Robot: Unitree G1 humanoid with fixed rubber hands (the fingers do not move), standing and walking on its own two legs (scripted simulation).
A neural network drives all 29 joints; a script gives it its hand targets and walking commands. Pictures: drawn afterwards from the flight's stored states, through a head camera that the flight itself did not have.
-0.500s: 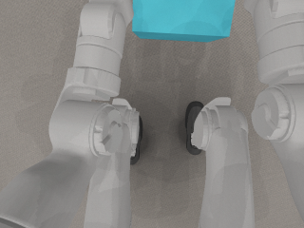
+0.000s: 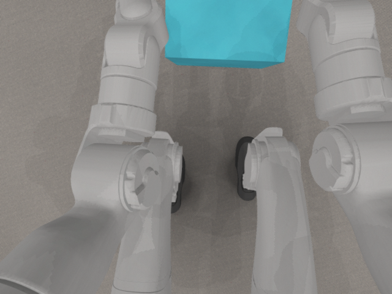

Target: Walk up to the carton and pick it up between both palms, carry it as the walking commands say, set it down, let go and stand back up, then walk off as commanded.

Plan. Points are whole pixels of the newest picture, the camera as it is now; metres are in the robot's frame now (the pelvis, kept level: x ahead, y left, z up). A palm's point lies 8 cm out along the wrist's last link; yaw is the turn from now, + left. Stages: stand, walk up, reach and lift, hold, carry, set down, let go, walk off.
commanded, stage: reach and lift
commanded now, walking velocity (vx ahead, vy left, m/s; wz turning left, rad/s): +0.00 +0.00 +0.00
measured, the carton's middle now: out of the picture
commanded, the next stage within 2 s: none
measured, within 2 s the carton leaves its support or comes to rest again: neither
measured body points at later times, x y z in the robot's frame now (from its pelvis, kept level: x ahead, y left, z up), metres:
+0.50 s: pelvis +0.00 +0.00 +0.05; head +0.30 -0.02 +0.37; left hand +0.54 +0.11 -0.01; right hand +0.55 -0.16 -0.02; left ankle +0.13 +0.13 -0.45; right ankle +0.18 -0.11 -0.45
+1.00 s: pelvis +0.01 +0.00 +0.10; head +0.26 -0.02 +0.46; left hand +0.52 +0.11 +0.07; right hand +0.53 -0.16 +0.05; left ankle +0.13 +0.13 -0.45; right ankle +0.18 -0.11 -0.45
